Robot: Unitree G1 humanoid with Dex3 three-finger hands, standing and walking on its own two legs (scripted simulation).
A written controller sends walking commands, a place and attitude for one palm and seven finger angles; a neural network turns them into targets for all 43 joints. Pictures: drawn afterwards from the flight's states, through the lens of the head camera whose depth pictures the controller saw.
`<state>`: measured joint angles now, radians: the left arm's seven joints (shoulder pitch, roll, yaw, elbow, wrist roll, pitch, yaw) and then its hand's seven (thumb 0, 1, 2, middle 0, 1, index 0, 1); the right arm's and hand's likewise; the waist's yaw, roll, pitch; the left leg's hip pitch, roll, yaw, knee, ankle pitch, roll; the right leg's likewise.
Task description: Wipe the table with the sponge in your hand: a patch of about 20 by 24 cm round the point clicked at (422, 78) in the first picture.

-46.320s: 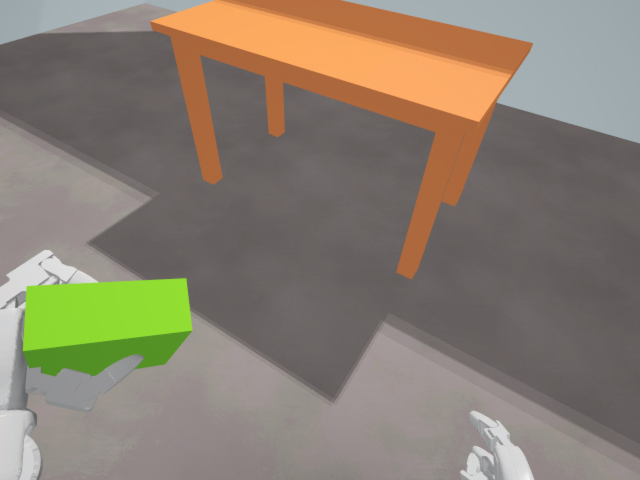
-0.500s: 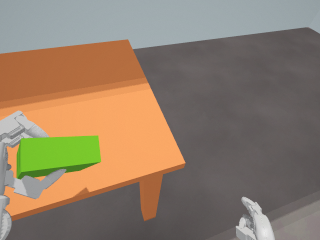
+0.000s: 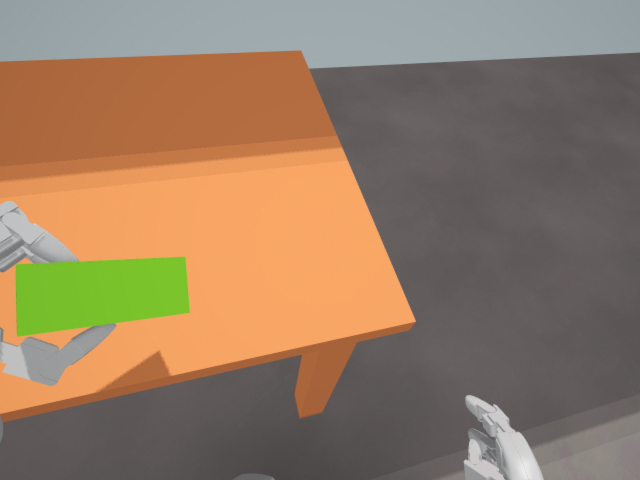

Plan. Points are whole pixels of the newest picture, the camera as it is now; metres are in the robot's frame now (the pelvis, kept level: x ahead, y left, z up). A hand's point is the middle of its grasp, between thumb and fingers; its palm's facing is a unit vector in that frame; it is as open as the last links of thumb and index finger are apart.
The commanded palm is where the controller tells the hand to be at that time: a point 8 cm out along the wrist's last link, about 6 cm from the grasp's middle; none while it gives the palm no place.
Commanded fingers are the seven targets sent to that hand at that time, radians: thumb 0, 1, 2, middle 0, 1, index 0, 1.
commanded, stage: come to a stop and stand still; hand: left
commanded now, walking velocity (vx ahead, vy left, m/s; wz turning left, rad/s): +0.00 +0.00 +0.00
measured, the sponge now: (121, 294) +0.25 +0.23 +0.12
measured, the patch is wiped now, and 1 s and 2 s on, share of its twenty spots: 0.95 0.95 0.95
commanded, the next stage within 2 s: look again from close up in 0.76 s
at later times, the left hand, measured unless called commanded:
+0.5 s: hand (51, 320) +0.20 +0.25 +0.16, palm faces +0.37 -0.85 -0.36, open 9.2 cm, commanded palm +0.14 +0.28 +0.18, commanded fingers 0.00 0.10 1.30 -1.20 -1.60 -1.20 -1.60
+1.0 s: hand (91, 318) +0.21 +0.22 +0.16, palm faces +0.36 -0.87 -0.34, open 9.2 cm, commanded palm +0.16 +0.26 +0.18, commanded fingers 0.00 0.10 1.30 -1.20 -1.60 -1.20 -1.60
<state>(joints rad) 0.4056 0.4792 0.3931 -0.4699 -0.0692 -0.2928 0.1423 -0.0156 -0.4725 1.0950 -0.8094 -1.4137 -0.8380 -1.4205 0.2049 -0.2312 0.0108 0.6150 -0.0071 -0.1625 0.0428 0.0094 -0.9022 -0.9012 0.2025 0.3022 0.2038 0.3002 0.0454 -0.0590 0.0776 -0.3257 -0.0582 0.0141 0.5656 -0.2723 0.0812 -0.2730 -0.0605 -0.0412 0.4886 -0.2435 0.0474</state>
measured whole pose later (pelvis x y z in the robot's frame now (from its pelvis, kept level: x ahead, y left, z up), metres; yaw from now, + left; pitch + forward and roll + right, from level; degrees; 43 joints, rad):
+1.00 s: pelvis -0.01 -0.02 +0.01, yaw -1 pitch -1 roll -2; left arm 0.45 0.38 0.33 -0.46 -0.07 -0.20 0.12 -0.02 -0.48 1.10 -0.81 -1.42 -0.84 -1.43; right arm 0.19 -0.21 0.00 0.58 0.02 -0.14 0.00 0.01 -0.90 -0.90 0.20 0.30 0.20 0.30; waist 0.02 -0.02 0.04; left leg -0.24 -0.02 0.02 0.48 -0.23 0.05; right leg -0.19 -0.03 -0.04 0.39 -0.19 0.04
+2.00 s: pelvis +0.01 -0.08 +0.00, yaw -4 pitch -1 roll -2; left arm 0.48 0.38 0.34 -0.52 -0.10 -0.10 0.09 -0.02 -0.48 1.10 -0.81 -1.42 -0.84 -1.43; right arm 0.20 -0.21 -0.02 0.56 0.02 -0.04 -0.03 0.01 -0.90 -0.90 0.20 0.30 0.20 0.30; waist -0.01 0.01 0.02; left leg -0.23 0.08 0.03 0.55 -0.31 -0.03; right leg -0.20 0.08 -0.01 0.47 -0.25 -0.05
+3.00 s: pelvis +0.01 -0.01 +0.01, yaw -4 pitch +0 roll -2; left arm 0.42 0.37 0.36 -0.49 -0.02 -0.18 0.12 -0.02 -0.48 1.09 -0.81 -1.42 -0.84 -1.43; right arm 0.15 -0.18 0.02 0.58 -0.01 -0.11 0.00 0.01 -0.90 -0.90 0.20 0.30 0.20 0.30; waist 0.03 -0.04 0.10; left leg -0.24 -0.02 0.07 0.51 -0.27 0.07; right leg -0.21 -0.02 0.02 0.42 -0.21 0.05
